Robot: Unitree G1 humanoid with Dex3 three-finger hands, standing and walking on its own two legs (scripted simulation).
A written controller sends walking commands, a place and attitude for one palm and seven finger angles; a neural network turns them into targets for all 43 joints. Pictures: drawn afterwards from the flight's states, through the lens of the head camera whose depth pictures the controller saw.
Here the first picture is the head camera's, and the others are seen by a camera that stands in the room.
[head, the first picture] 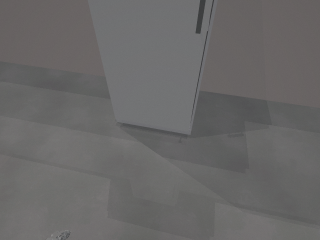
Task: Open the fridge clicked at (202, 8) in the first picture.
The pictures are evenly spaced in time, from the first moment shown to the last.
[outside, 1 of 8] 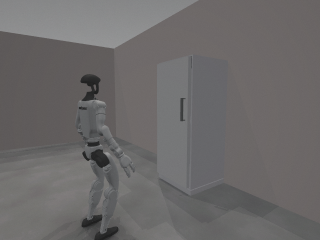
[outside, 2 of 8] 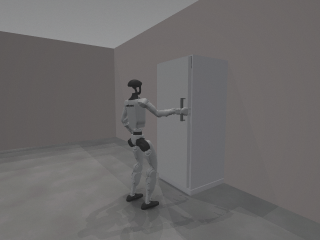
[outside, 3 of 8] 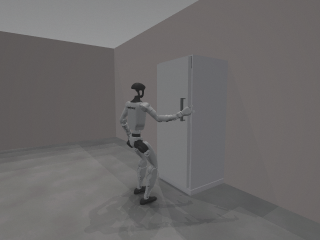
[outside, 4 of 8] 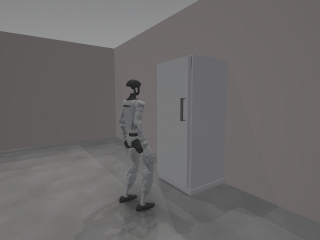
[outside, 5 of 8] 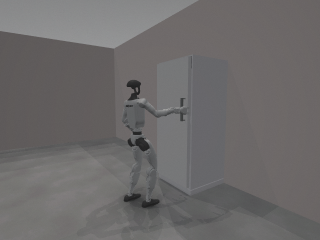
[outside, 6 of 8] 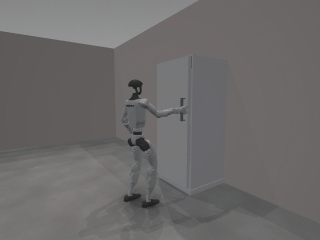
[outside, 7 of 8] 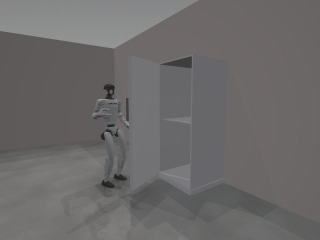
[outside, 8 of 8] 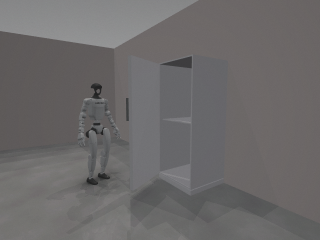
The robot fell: no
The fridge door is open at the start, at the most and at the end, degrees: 0 74 64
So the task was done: yes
